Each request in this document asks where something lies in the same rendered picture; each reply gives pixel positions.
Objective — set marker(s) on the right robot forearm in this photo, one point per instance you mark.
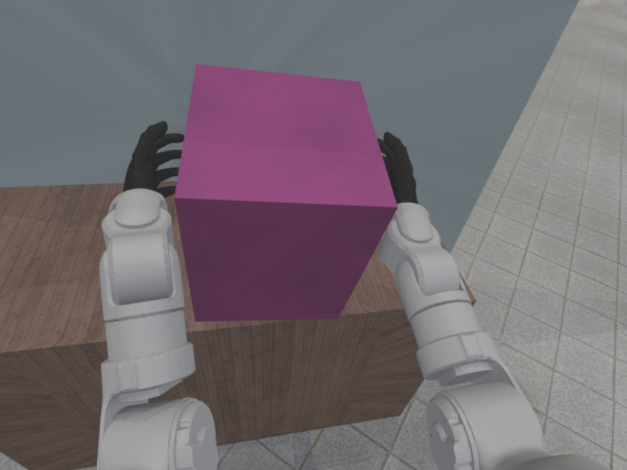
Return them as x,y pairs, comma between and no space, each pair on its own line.
452,347

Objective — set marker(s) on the left robot hand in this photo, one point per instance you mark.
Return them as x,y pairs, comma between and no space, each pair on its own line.
142,171

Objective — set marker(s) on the robot left upper arm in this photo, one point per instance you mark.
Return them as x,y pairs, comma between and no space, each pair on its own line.
175,434

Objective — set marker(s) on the right robot hand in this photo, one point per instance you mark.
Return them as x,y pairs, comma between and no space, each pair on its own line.
399,168

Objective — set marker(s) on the pedestal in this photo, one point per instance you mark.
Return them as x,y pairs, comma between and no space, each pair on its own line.
259,378

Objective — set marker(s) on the left robot forearm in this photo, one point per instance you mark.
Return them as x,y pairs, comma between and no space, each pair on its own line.
148,352

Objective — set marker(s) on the robot right upper arm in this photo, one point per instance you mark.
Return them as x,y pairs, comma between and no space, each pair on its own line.
490,426

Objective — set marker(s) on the carton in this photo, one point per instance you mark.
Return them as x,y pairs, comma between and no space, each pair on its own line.
282,194

